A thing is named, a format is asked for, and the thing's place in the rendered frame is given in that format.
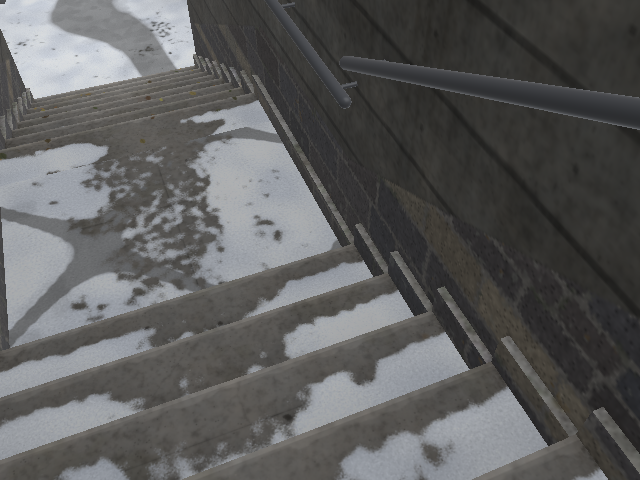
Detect stairs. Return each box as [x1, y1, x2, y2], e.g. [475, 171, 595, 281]
[5, 65, 245, 149]
[0, 243, 608, 480]

